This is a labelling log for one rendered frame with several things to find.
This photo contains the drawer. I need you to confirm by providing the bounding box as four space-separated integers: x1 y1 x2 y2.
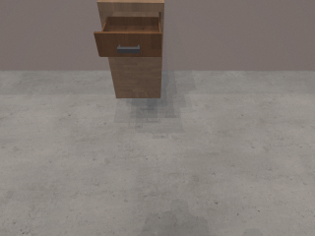
94 16 162 57

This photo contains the handle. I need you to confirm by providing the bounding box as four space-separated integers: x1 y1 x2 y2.
117 44 140 53

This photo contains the cabinet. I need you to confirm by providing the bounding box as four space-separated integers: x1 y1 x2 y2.
96 0 164 98

